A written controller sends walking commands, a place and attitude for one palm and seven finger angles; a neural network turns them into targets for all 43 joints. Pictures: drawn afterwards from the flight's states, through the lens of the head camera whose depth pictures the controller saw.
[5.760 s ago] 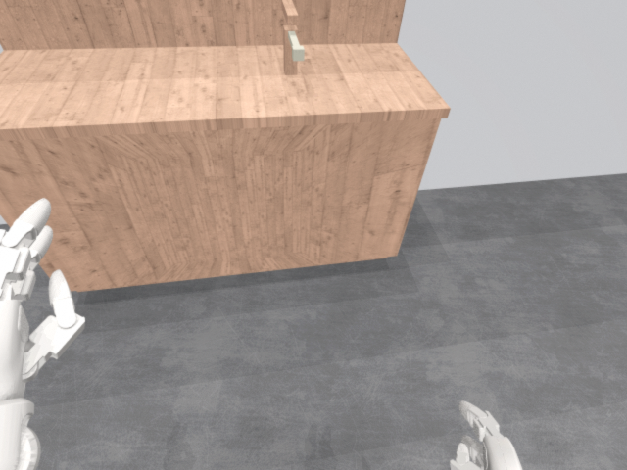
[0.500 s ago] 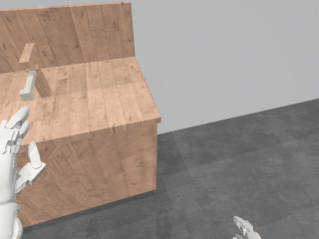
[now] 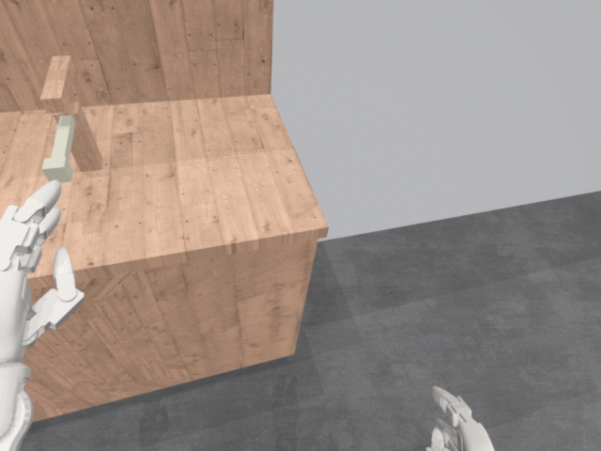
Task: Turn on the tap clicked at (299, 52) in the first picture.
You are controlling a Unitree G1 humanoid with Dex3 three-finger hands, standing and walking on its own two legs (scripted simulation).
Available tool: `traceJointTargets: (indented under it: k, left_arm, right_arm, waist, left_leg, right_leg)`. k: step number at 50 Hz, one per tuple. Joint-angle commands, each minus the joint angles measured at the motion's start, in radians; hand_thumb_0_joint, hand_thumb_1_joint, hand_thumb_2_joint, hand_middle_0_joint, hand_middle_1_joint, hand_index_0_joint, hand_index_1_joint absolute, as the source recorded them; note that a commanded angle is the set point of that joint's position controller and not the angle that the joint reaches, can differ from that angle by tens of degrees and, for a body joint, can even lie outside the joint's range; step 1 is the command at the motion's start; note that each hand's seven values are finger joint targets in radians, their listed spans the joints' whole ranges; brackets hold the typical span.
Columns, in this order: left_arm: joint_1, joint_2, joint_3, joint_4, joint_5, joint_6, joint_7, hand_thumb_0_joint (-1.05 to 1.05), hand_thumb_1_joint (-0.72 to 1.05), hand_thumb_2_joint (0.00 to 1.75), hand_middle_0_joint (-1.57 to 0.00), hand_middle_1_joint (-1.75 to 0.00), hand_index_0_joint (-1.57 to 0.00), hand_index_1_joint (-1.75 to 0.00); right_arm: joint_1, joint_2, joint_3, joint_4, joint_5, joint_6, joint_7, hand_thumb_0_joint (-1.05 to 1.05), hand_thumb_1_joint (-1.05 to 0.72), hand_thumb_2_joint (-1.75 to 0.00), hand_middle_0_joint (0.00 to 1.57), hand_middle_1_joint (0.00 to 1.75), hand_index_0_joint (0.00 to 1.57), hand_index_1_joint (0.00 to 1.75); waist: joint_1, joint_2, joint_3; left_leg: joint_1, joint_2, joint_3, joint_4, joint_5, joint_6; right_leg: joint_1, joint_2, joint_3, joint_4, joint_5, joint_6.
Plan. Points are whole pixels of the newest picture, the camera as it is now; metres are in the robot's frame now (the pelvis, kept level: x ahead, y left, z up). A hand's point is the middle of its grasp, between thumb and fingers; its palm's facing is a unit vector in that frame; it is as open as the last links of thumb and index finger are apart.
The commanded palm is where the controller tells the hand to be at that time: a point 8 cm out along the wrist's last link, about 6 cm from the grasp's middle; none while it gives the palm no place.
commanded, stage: shuffle to correct the standing spot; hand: left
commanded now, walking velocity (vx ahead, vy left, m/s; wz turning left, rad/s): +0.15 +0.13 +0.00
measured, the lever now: (58, 170) +0.44 +0.41 +0.09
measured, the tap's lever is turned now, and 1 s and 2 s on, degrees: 0 0 0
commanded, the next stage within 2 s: come to a stop and stand still in 0.68 s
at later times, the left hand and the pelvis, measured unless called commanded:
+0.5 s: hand (34, 243) +0.26 +0.31 +0.16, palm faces +0.43 -0.85 -0.30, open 7.4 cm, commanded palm +0.21 +0.35 +0.18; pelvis +0.06 +0.06 -0.03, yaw +2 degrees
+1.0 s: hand (20, 190) +0.34 +0.38 +0.15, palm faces +0.44 -0.81 -0.39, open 7.4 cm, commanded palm +0.28 +0.39 +0.18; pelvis +0.12 +0.11 +0.00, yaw +0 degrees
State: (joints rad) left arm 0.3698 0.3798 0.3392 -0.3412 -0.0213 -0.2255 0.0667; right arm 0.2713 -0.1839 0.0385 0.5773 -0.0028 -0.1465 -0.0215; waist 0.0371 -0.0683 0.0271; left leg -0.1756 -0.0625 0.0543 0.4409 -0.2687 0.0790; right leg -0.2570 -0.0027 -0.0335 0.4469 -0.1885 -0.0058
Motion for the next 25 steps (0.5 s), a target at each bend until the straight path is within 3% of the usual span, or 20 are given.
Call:
traceJointTargets:
  k: [1,3,7,8,12,13,15,16,17,18,19,20,21,22,23,24,25]
  left_arm:
    - [-0.196,0.178,0.113,-0.373,-0.015,-0.107,0.031,0.0,0.9,0.9,-0.2,-0.3,-0.2,-0.3]
    - [-0.122,0.129,0.078,-0.371,-0.021,-0.103,0.029,0.0,0.9,0.9,-0.2,-0.3,-0.2,-0.3]
    - [0.033,0.12,0.108,-0.274,-0.027,-0.079,0.033,0.0,0.9,0.9,-0.2,-0.3,-0.2,-0.3]
    - [0.039,0.121,0.113,-0.266,-0.028,-0.074,0.033,0.0,0.9,0.9,-0.2,-0.3,-0.2,-0.3]
    - [-0.026,0.184,0.169,-0.298,-0.036,-0.065,0.032,0.0,0.9,0.9,-0.2,-0.3,-0.2,-0.3]
    - [-0.038,0.172,0.156,-0.297,-0.035,-0.062,0.03,0.0,0.9,0.9,-0.2,-0.3,-0.2,-0.3]
    - [-0.063,0.182,0.161,-0.338,-0.035,-0.062,0.031,0.0,0.9,0.9,-0.2,-0.3,-0.2,-0.3]
    - [-0.064,0.181,0.16,-0.357,-0.035,-0.062,0.034,0.0,0.9,0.9,-0.2,-0.3,-0.2,-0.3]
    - [-0.072,0.192,0.162,-0.399,-0.039,-0.063,0.04,0.0,0.9,0.9,-0.2,-0.3,-0.2,-0.3]
    - [-0.062,0.197,0.162,-0.418,-0.046,-0.07,0.048,0.0,0.9,0.9,-0.2,-0.3,-0.2,-0.3]
    - [-0.068,0.181,0.15,-0.441,-0.049,-0.092,0.056,0.0,0.9,0.9,-0.2,-0.3,-0.2,-0.3]
    - [-0.068,0.157,0.133,-0.456,-0.041,-0.1,0.066,0.0,0.9,0.9,-0.2,-0.3,-0.2,-0.3]
    - [-0.056,0.154,0.13,-0.471,-0.039,-0.101,0.065,0.0,0.9,0.9,-0.2,-0.3,-0.2,-0.3]
    - [-0.076,0.17,0.145,-0.505,-0.03,-0.097,0.063,0.0,0.9,0.9,-0.2,-0.3,-0.2,-0.3]
    - [-0.133,0.155,0.117,-0.525,-0.022,-0.094,0.06,0.0,0.9,0.9,-0.2,-0.3,-0.2,-0.3]
    - [-0.14,0.166,0.122,-0.496,-0.018,-0.088,0.056,0.0,0.9,0.9,-0.2,-0.3,-0.2,-0.3]
    - [-0.152,0.159,0.122,-0.486,-0.019,-0.081,0.056,0.0,0.9,0.9,-0.2,-0.3,-0.2,-0.3]
  right_arm:
    - [-0.137,-0.141,-0.063,-0.172,-0.006,-0.085,0.01,0.0,-0.9,-0.9,0.2,0.3,0.2,0.3]
    - [-0.128,-0.145,-0.068,-0.165,-0.005,-0.085,0.022,0.0,-0.9,-0.9,0.2,0.3,0.2,0.3]
    - [-0.103,-0.157,-0.083,-0.156,0.002,-0.044,0.029,0.0,-0.9,-0.9,0.2,0.3,0.2,0.3]
    - [-0.102,-0.156,-0.083,-0.161,0.004,-0.028,0.029,0.0,-0.9,-0.9,0.2,0.3,0.2,0.3]
    - [-0.114,-0.152,-0.083,-0.179,0.009,0.009,0.019,0.0,-0.9,-0.9,0.2,0.3,0.2,0.3]
    - [-0.114,-0.151,-0.083,-0.182,0.006,0.014,0.02,0.0,-0.9,-0.9,0.2,0.3,0.2,0.3]
    - [-0.121,-0.151,-0.085,-0.194,0.006,0.018,0.023,0.0,-0.9,-0.9,0.2,0.3,0.2,0.3]
    - [-0.13,-0.153,-0.088,-0.199,0.01,0.017,0.024,0.0,-0.9,-0.9,0.2,0.3,0.2,0.3]
    - [-0.144,-0.154,-0.091,-0.204,0.016,0.014,0.024,0.0,-0.9,-0.9,0.2,0.3,0.2,0.3]
    - [-0.151,-0.162,-0.103,-0.206,0.018,0.005,0.026,0.0,-0.9,-0.9,0.2,0.3,0.2,0.3]
    - [-0.17,-0.166,-0.11,-0.205,0.023,-0.006,0.032,0.0,-0.9,-0.9,0.2,0.3,0.2,0.3]
    - [-0.159,-0.173,-0.103,-0.185,0.018,-0.003,0.038,0.0,-0.9,-0.9,0.2,0.3,0.2,0.3]
    - [-0.128,-0.162,-0.101,-0.171,0.02,0.015,0.047,0.0,-0.9,-0.9,0.2,0.3,0.2,0.3]
    - [-0.149,-0.14,-0.089,-0.168,0.006,0.031,0.049,0.0,-0.9,-0.9,0.2,0.3,0.2,0.3]
    - [-0.135,-0.106,-0.074,-0.144,0.006,0.039,0.044,0.0,-0.9,-0.9,0.2,0.3,0.2,0.3]
    - [-0.132,-0.102,-0.079,-0.131,0.015,0.033,0.033,0.0,-0.9,-0.9,0.2,0.3,0.2,0.3]
    - [-0.124,-0.137,-0.094,-0.133,0.019,0.017,0.025,0.0,-0.9,-0.9,0.2,0.3,0.2,0.3]
  waist:
    - [-0.01,0.23,-0.188]
    - [-0.019,0.202,-0.206]
    - [-0.028,0.144,-0.189]
    - [-0.029,0.12,-0.171]
    - [-0.036,0.156,-0.129]
    - [-0.037,0.16,-0.117]
    - [-0.025,0.164,-0.145]
    - [-0.01,0.113,-0.172]
    - [0.005,0.029,-0.222]
    - [0.021,-0.106,-0.225]
    - [0.031,-0.157,-0.181]
    - [0.02,-0.069,-0.107]
    - [0.001,0.027,-0.061]
    - [-0.017,0.085,-0.08]
    - [-0.063,0.132,-0.11]
    - [-0.074,0.218,-0.118]
    - [-0.086,0.367,-0.119]
  left_leg:
    - [-0.061,0.119,-0.106,-0.043,0.246,-0.065]
    - [-0.02,0.115,-0.104,0.001,0.343,-0.085]
    - [-0.026,0.129,-0.122,0.038,0.449,-0.104]
    - [-0.036,0.134,-0.124,0.042,0.468,-0.107]
    - [0.014,0.166,-0.151,0.035,0.634,-0.123]
    - [0.026,0.169,-0.146,0.048,0.675,-0.126]
    - [-0.02,0.152,-0.118,0.134,0.736,-0.144]
    - [-0.117,0.126,-0.091,0.246,0.695,-0.15]
    - [-0.25,0.071,-0.06,0.444,0.616,-0.163]
    - [-0.429,0.002,-0.037,0.675,0.351,-0.167]
    - [-0.59,0.031,-0.155,0.827,-0.217,-0.113]
    - [-0.609,0.155,-0.348,0.78,-0.37,-0.052]
    - [-0.502,0.203,-0.366,0.68,-0.362,-0.042]
    - [-0.345,0.201,-0.295,0.467,-0.296,-0.036]
    - [-0.116,0.125,-0.135,0.286,-0.07,-0.056]
    - [0.065,0.03,-0.02,0.207,0.101,-0.087]
    - [0.149,0.059,-0.104,0.086,0.133,-0.075]
  right_leg:
    - [0.204,-0.041,0.057,0.034,0.199,-0.038]
    - [0.179,-0.044,0.055,0.058,0.23,-0.049]
    - [0.138,-0.047,0.038,0.107,0.222,-0.055]
    - [0.126,-0.038,0.025,0.122,0.211,-0.053]
    - [0.029,-0.019,-0.023,0.197,0.079,-0.04]
    - [0.018,-0.012,-0.04,0.19,0.049,-0.039]
    - [0.117,-0.015,-0.05,0.141,0.095,-0.059]
    - [0.237,-0.045,-0.005,0.123,0.207,-0.095]
    - [0.373,-0.129,0.122,0.13,0.377,-0.172]
    - [0.464,-0.272,0.324,0.09,0.491,-0.278]
    - [0.477,-0.427,0.516,0.04,0.556,-0.349]
    - [0.359,-0.493,0.546,0.046,0.484,-0.309]
    - [0.195,-0.47,0.417,0.045,0.37,-0.239]
    - [0.082,-0.39,0.304,0.088,0.294,-0.181]
    - [-0.085,-0.265,0.123,0.125,0.122,-0.122]
    - [-0.189,-0.135,-0.01,0.194,-0.049,-0.075]
    - [-0.242,-0.046,-0.06,0.415,-0.153,-0.044]
